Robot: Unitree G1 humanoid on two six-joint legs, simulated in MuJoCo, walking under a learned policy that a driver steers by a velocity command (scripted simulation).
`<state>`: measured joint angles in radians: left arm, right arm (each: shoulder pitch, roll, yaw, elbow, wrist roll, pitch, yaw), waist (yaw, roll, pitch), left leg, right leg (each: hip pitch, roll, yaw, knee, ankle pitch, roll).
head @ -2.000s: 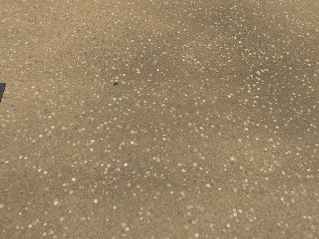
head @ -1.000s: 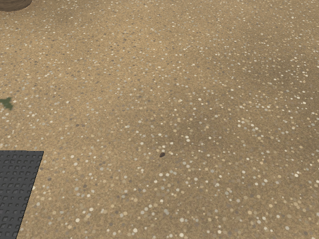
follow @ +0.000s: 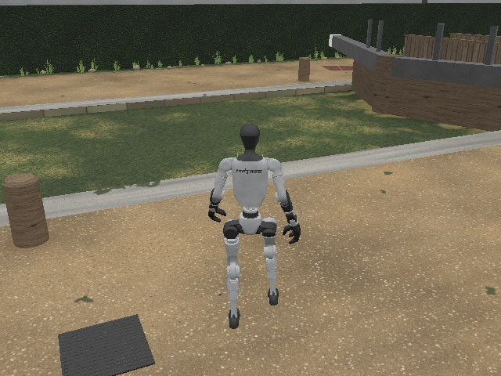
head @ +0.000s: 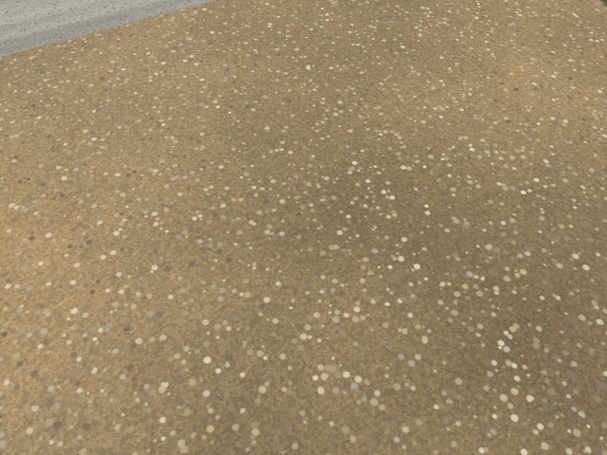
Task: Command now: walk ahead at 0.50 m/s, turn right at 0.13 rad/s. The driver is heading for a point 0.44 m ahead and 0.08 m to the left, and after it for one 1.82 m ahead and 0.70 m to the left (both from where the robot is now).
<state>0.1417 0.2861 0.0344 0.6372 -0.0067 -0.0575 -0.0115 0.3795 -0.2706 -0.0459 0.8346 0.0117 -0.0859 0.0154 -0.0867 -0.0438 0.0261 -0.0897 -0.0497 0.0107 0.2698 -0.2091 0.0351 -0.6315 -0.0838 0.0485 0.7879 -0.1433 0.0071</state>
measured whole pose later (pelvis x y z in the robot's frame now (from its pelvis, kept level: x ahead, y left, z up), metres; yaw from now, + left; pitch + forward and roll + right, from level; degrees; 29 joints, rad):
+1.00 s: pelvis +0.42 -0.02 -0.01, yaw +25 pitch +3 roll -1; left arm 0.10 0.30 0.04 0.71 0.01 0.00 0.04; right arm 0.18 -0.31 -0.08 0.64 0.00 0.03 -0.02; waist -0.03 -0.01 0.06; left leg -0.42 -0.12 -0.12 0.47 -0.09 0.06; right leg -0.56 -0.02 0.12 0.87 -0.34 0.09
